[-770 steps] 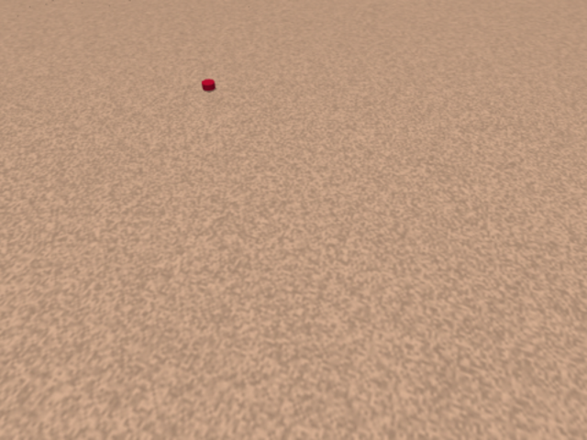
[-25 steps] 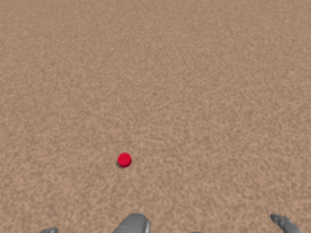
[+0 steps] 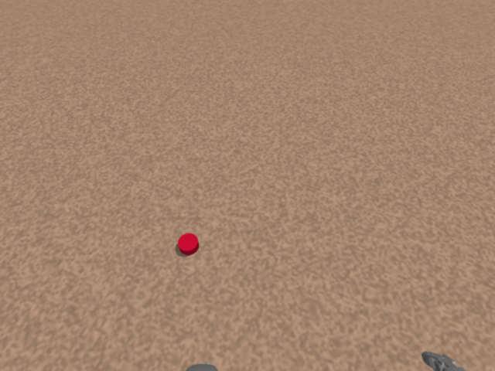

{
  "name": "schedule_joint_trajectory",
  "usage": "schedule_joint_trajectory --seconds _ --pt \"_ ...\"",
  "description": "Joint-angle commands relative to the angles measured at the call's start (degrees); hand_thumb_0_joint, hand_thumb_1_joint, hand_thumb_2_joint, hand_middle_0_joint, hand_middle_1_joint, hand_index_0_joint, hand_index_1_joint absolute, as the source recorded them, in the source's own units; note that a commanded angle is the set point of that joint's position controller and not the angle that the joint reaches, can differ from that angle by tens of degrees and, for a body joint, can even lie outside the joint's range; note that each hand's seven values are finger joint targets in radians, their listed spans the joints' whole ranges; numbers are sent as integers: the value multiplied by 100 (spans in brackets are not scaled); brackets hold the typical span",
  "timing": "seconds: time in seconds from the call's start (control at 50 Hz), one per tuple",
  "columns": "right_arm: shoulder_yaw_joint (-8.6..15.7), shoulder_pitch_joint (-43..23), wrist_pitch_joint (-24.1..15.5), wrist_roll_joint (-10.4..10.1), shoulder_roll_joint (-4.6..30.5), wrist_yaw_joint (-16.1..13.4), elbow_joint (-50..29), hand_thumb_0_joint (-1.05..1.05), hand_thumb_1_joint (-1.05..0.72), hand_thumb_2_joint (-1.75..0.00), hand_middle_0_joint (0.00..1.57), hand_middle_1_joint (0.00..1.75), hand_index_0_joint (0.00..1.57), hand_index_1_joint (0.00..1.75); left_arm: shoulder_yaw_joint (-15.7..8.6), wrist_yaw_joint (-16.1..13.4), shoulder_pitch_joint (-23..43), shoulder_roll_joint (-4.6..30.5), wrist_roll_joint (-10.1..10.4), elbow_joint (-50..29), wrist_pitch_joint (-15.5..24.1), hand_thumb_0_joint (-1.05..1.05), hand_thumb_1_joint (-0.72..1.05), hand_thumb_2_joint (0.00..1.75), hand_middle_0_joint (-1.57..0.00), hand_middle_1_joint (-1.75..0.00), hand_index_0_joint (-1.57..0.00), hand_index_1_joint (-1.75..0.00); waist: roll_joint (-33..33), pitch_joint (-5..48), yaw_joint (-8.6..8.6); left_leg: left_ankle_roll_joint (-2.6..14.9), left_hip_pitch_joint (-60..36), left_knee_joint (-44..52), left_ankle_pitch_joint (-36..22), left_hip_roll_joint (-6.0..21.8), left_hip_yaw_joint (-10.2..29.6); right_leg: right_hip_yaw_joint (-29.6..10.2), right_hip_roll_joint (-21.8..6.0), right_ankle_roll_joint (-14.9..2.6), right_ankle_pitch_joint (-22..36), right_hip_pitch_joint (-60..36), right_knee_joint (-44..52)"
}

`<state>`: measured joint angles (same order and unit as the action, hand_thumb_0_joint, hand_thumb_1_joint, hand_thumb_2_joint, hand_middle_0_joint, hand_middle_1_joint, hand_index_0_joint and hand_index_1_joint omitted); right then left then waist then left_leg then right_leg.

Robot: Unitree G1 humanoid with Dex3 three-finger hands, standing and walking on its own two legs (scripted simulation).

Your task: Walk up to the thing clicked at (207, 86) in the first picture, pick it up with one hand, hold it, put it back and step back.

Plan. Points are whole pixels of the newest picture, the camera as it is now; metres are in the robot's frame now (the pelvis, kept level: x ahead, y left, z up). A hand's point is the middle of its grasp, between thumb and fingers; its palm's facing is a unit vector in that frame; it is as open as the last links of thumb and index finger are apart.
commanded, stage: walk up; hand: left
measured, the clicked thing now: (188, 244) +0.71 +0.29 -0.74
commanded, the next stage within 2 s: stand in 0.94 s
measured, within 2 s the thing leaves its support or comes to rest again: neither
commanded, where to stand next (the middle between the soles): +0.35 +0.02 m, yaw +4 degrees
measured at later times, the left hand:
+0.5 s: hand out of the picture +0.07 +0.28 -0.13, palm faces +0.05 -0.93 -0.37, open 7.4 cm
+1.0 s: hand out of the picture +0.09 +0.28 -0.13, palm faces +0.08 -0.93 -0.36, open 7.4 cm
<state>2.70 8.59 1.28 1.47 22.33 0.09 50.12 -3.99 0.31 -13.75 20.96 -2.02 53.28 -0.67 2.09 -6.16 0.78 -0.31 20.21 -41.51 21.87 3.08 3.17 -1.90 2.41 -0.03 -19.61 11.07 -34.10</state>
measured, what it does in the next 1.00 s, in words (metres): stands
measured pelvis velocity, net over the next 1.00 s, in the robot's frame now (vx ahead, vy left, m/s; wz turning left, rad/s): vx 0.02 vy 0.01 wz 0.05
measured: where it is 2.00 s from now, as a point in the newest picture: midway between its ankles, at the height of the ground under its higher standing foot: outside the picture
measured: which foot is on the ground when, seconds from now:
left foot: down 0.00-1.00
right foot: down 0.00-1.00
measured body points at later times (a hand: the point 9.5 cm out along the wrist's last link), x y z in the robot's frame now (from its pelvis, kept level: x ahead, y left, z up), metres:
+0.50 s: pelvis +0.00 +0.01 +0.01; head +0.00 +0.01 +0.46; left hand +0.07 +0.33 -0.11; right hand +0.08 -0.29 -0.12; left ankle +0.00 +0.14 -0.72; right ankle -0.01 -0.12 -0.72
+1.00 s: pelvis +0.02 +0.01 +0.02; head +0.03 +0.02 +0.47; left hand +0.09 +0.33 -0.11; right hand +0.15 -0.28 -0.10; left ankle +0.00 +0.14 -0.72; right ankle -0.01 -0.12 -0.72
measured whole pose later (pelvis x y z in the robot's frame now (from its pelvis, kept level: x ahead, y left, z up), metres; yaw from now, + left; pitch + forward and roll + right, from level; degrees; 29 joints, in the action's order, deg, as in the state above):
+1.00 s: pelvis +0.02 +0.01 +0.02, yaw +3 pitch -3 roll +0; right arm 1.4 4.3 -0.7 0.3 19.7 0.5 60.7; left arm -1.5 -0.4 -5.7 20.7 -0.2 62.0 0.7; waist -0.2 -3.7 1.3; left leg -0.1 8.4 -25.7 14.7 -1.3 3.9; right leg 0.7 -1.4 0.9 -16.5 5.8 -24.9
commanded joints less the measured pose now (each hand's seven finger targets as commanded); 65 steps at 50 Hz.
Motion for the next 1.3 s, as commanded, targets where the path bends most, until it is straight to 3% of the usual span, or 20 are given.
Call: schedule_joint_trajectory --seconds 0.0,0.1,0.14,0.16,0.18,0.2,0.22,0.26,0.32,0.38,0.42,0.5,0.54,0.58,0.66,0.76,0.9,0.94,1.0,1.28 --pt "278 -55 -111 -126 1076 -44 -209 0 -90 -90 20 30 20 30 -359 -106 779 1511 14 -606 376 0 90 90 -20 -30 -20 -30 -534 -113 -99 4 178 -839 714 -190 612 -2225 -1865 -1153 -1006 907 1839" --pt "257 91 -234 -28 976 52 -24 0 -90 -90 20 30 20 30 -378 -61 560 1543 -23 -422 364 0 90 90 -20 -30 -20 -30 -1194 135 81 3 -107 338 526 -339 62 -1423 -1501 -899 -597 384 1661" --pt "297 384 -303 3 888 46 158 0 -90 -90 20 30 20 30 -308 -36 773 1472 37 -435 278 0 90 90 -20 -30 -20 -30 -1111 303 -147 51 -946 1656 -142 -442 -210 -1024 -1324 -738 -132 557 1177" --pt "332 457 -354 33 932 12 204 0 -90 -90 20 30 20 30 -220 -28 670 1281 65 -429 252 0 90 90 -20 -30 -20 -30 -913 421 -175 103 -1384 2071 -555 -380 0 -766 -1136 -548 418 631 787" --pt "382 369 -398 93 1181 -19 181 0 -90 -90 20 30 20 30 -116 -14 581 998 122 -415 243 0 90 90 -20 -30 -20 -30 -121 575 -155 354 -1679 2375 -464 396 1262 -392 -720 -246 523 1116 193" --pt "386 216 -414 69 1441 -14 151 0 -90 -90 20 30 20 30 -137 -28 654 967 193 -318 216 0 90 90 -20 -30 -20 -30 386 561 -67 827 -1156 2703 364 1088 2285 108 -208 -83 -634 1027 -374" --pt "413 116 -416 36 1589 16 111 0 -90 -90 20 30 20 30 -215 -59 531 1229 160 -223 209 0 90 90 -20 -30 -20 -30 348 501 -27 1184 -632 2744 812 1352 2429 17 -327 -115 -1086 623 -709" --pt "316 -106 -420 37 1301 15 92 0 -90 -90 20 30 20 30 -174 -39 500 1075 160 -171 254 0 90 90 -20 -30 -20 -30 374 328 63 1007 -662 2572 75 1065 1821 31 -365 -168 -901 595 -342" --pt "197 -290 -349 -55 1024 23 151 0 -90 -90 20 30 20 30 -181 -74 200 1075 124 102 366 0 90 90 -20 -30 -20 -30 534 562 228 391 -266 1840 -1270 462 890 -154 -469 -214 651 -704 1229" --pt "181 -50 -303 -85 855 11 237 0 -90 -90 20 30 20 30 -267 -91 396 1672 47 97 406 0 90 90 -20 -30 -20 -30 -430 579 28 91 9 972 -53 -274 235 -1506 -1529 -803 -87 -631 1602" --pt "217 152 -312 -33 900 -7 404 0 -90 -90 20 30 20 30 -243 -84 840 1615 57 -37 376 0 90 90 -20 -30 -20 -30 -681 291 -137 141 -272 883 133 -299 104 -1451 -1719 -952 -272 -2 1617" --pt "197 87 -437 -12 1022 13 474 0 -90 -90 20 30 20 30 -115 -58 992 1170 159 -2 355 0 90 90 -20 -30 -20 -30 -328 424 -60 438 -795 1911 -1667 362 955 -162 -685 -258 899 104 781" --pt "184 -30 -462 -50 1087 10 519 0 -90 -90 20 30 20 30 -108 -73 906 1138 174 120 366 0 90 90 -20 -30 -20 -30 -114 648 50 582 -894 1977 -2514 586 1131 -41 -595 -162 1048 -277 620" --pt "181 -178 -447 -73 1055 -13 513 0 -90 -90 20 30 20 30 -97 -97 825 1152 195 221 377 0 90 90 -20 -30 -20 -30 -11 826 87 483 -1020 1762 -3212 448 819 -89 -705 -187 1608 -585 815" --pt "201 -234 -376 -79 1020 -51 556 0 -90 -90 20 30 20 30 -100 -119 877 1255 187 261 351 0 90 90 -20 -30 -20 -30 -5 975 13 338 -933 1548 -2841 206 458 -128 -843 -306 2056 -873 844" --pt "209 -494 -336 -61 1003 -36 583 0 -90 -90 20 30 20 30 -75 -123 971 1233 157 319 323 0 90 90 -20 -30 -20 -30 -8 783 23 413 -883 1721 -2080 246 588 -93 -804 -301 1447 -618 925" --pt "175 -612 -334 -68 943 -36 642 0 -90 -90 20 30 20 30 -79 -128 1039 1246 157 411 329 0 90 90 -20 -30 -20 -30 -156 855 15 346 -1071 1650 -2731 181 441 -125 -904 -252 2080 -796 1019" --pt "103 -595 -348 -121 960 -74 717 0 -90 -90 20 30 20 30 47 -120 1154 1059 210 501 282 0 90 90 -20 -30 -20 -30 -165 907 -90 247 -1620 1911 -3676 372 521 -205 -926 -144 2771 -642 1187" --pt "83 -690 -339 -119 1001 -93 777 0 -90 -90 20 30 20 30 60 -134 1101 1097 203 580 269 0 90 90 -20 -30 -20 -30 -95 1074 -37 215 -1766 1957 -3854 384 450 -163 -928 -92 2890 -926 1303" --pt "-9 -792 -311 -114 926 -24 1018 0 -90 -90 20 30 20 30 129 -75 1135 1139 148 837 280 0 90 90 -20 -30 -20 -30 -228 577 -54 98 -1393 2652 -1685 316 452 -333 -946 -97 1155 -602 1978"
